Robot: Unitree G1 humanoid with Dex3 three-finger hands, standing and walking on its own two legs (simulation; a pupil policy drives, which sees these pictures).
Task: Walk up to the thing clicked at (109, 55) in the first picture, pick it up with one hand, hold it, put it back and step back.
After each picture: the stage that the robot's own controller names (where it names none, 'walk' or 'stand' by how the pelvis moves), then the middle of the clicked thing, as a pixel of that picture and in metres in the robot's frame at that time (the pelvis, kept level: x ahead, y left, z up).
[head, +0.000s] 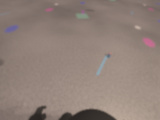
stand; (109, 55) +1.39 -0.49 -0.72
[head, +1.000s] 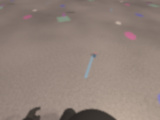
walk; (94, 54) +1.34 -0.07 -0.69
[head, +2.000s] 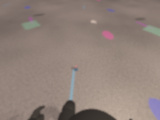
walk; (76, 68) +0.88 +0.23 -0.71
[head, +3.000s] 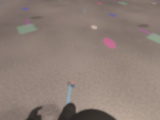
walk; (72, 84) +0.58 +0.21 -0.72
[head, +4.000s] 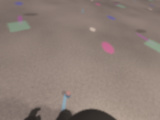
stand; (68, 94) +0.42 +0.17 -0.71
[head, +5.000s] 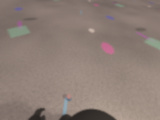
stand; (69, 97) +0.39 +0.18 -0.72
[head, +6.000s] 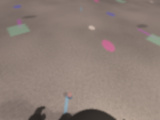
stand; (69, 95) +0.38 +0.18 -0.72
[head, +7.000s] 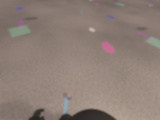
stand; (69, 96) +0.40 +0.18 -0.73
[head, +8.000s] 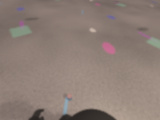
stand; (69, 97) +0.39 +0.18 -0.73
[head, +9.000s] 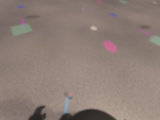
go down; (70, 95) +0.39 +0.18 -0.72
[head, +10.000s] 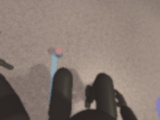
go down; (59, 52) +0.48 +0.22 -0.30
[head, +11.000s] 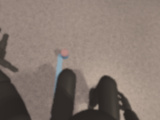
approach; (64, 54) +0.47 +0.22 -0.30
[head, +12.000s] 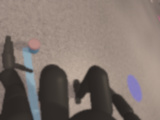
close in; (34, 46) +0.46 +0.27 -0.22
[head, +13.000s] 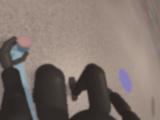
close; (24, 44) +0.46 +0.28 -0.22
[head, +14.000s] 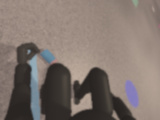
lift; (49, 57) +0.40 +0.19 -0.27
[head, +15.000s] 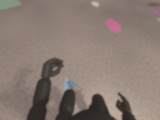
close; (72, 85) +0.37 +0.12 -0.57
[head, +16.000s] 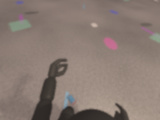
close; (71, 99) +0.33 +0.13 -0.70
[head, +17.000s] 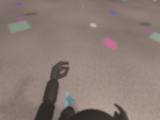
hold; (71, 100) +0.32 +0.14 -0.70
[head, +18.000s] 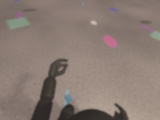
stand; (69, 99) +0.31 +0.15 -0.69
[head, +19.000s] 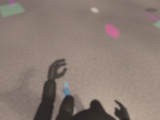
stand; (67, 92) +0.30 +0.17 -0.64
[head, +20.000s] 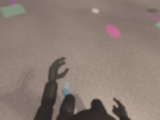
stand; (66, 94) +0.29 +0.19 -0.62
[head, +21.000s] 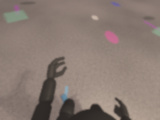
stand; (65, 99) +0.27 +0.19 -0.65
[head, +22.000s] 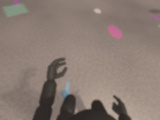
stand; (65, 95) +0.27 +0.20 -0.62
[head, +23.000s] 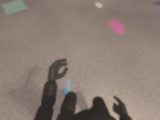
stand; (66, 93) +0.26 +0.22 -0.60
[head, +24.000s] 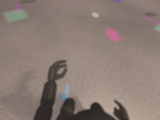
stand; (64, 98) +0.26 +0.22 -0.66
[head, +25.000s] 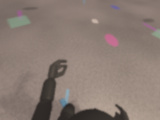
close; (64, 103) +0.24 +0.22 -0.69
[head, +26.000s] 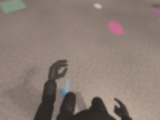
stand; (63, 94) +0.25 +0.22 -0.61
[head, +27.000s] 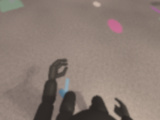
close; (63, 94) +0.25 +0.23 -0.60
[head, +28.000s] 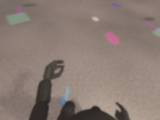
stand; (63, 102) +0.24 +0.23 -0.68
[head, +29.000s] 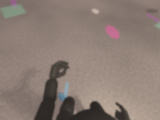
stand; (62, 97) +0.24 +0.24 -0.66
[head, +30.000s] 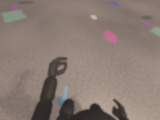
close; (61, 101) +0.24 +0.23 -0.65
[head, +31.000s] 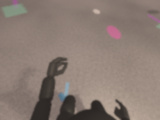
close; (62, 97) +0.24 +0.23 -0.63
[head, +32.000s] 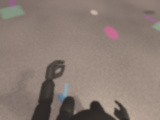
close; (62, 98) +0.24 +0.23 -0.64
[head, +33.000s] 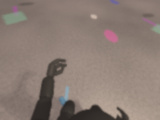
close; (63, 101) +0.23 +0.23 -0.67
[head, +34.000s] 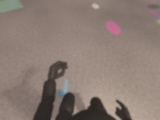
close; (62, 94) +0.25 +0.23 -0.62
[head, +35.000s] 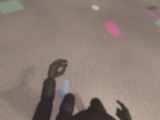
close; (62, 94) +0.26 +0.23 -0.63
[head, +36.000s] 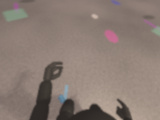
close; (62, 99) +0.25 +0.22 -0.67
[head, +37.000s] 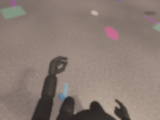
close; (62, 98) +0.25 +0.23 -0.65
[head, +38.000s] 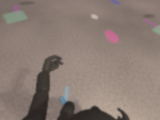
hold; (63, 101) +0.23 +0.23 -0.68
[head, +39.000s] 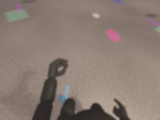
stand; (63, 99) +0.24 +0.22 -0.65
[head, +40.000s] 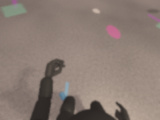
close; (63, 97) +0.25 +0.23 -0.64
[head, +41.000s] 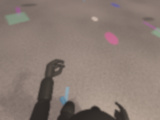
close; (63, 101) +0.25 +0.22 -0.68
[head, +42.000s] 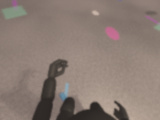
close; (63, 97) +0.25 +0.22 -0.66
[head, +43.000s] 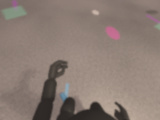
close; (64, 97) +0.25 +0.22 -0.65
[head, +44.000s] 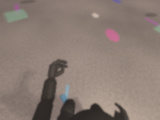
close; (64, 99) +0.25 +0.22 -0.66
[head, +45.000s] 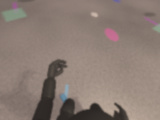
close; (64, 98) +0.26 +0.21 -0.66
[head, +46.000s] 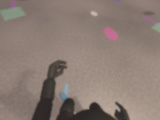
close; (64, 97) +0.26 +0.21 -0.67
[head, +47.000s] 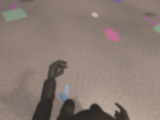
close; (64, 98) +0.26 +0.21 -0.67
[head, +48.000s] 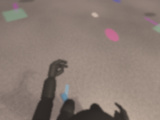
close; (65, 98) +0.26 +0.21 -0.67
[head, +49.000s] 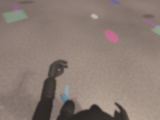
close; (65, 98) +0.26 +0.20 -0.67
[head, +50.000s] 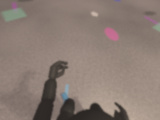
close; (65, 97) +0.27 +0.20 -0.66
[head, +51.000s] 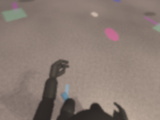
close; (65, 97) +0.27 +0.20 -0.66
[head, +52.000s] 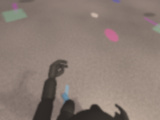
close; (65, 97) +0.27 +0.19 -0.67
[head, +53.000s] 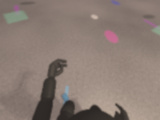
close; (66, 98) +0.27 +0.19 -0.68
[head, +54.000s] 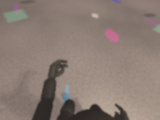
close; (66, 97) +0.28 +0.19 -0.67
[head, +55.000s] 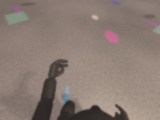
close; (66, 98) +0.28 +0.19 -0.67
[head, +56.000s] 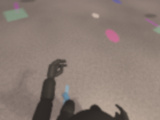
close; (66, 97) +0.27 +0.18 -0.67
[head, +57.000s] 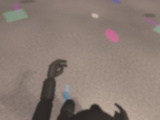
close; (67, 96) +0.28 +0.18 -0.67
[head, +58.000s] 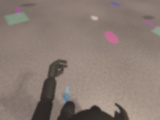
close; (67, 98) +0.29 +0.18 -0.68
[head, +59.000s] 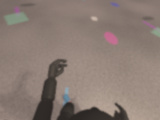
close; (67, 99) +0.28 +0.18 -0.69
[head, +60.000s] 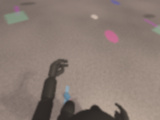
close; (67, 97) +0.29 +0.18 -0.68
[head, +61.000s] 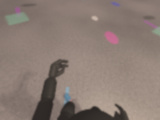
close; (68, 98) +0.29 +0.17 -0.68
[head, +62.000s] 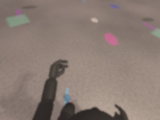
close; (68, 99) +0.29 +0.17 -0.68
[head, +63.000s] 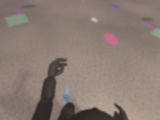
close; (68, 99) +0.29 +0.17 -0.68
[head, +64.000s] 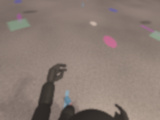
close; (68, 101) +0.30 +0.17 -0.69
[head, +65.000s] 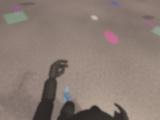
close; (68, 97) +0.30 +0.16 -0.67
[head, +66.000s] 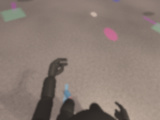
close; (68, 94) +0.30 +0.17 -0.67
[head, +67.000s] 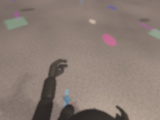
close; (68, 100) +0.29 +0.17 -0.69
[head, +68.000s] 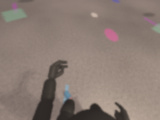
close; (68, 95) +0.30 +0.17 -0.67
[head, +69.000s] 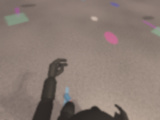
close; (68, 98) +0.29 +0.17 -0.68
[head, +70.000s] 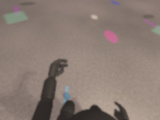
close; (67, 97) +0.29 +0.18 -0.68
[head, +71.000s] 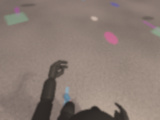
close; (67, 98) +0.29 +0.17 -0.68
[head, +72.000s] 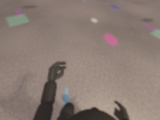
close; (67, 99) +0.29 +0.18 -0.68
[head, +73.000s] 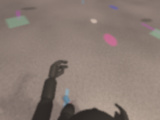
close; (67, 100) +0.28 +0.18 -0.69
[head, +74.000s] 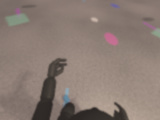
close; (67, 99) +0.28 +0.18 -0.68
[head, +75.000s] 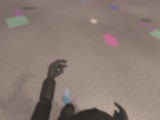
close; (66, 100) +0.28 +0.18 -0.69
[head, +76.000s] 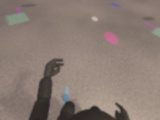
close; (66, 98) +0.28 +0.19 -0.68
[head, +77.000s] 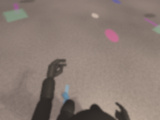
close; (66, 97) +0.28 +0.19 -0.67
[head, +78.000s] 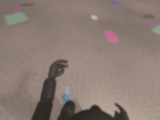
close; (66, 98) +0.28 +0.19 -0.67
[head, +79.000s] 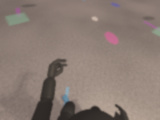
close; (66, 99) +0.27 +0.19 -0.67
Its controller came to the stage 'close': yes
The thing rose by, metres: 0.01
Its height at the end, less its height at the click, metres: -0.02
